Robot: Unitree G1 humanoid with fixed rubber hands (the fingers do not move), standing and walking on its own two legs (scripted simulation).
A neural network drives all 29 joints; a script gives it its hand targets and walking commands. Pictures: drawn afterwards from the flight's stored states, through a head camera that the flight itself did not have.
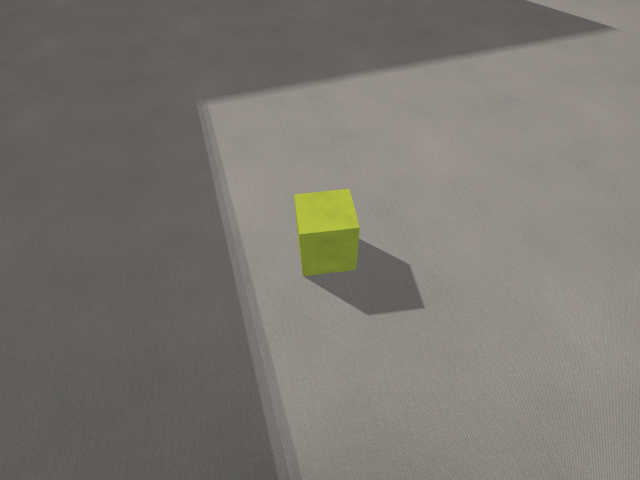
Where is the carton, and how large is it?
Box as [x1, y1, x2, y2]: [294, 189, 359, 275]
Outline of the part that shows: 349,189 294,194 298,240 303,275 355,269 359,227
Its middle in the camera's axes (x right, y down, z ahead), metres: +0.03 -0.01 +1.49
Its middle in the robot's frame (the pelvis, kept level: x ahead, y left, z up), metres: +1.05 +0.05 -0.65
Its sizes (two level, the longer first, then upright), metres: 0.210 0.200 0.250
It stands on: the floor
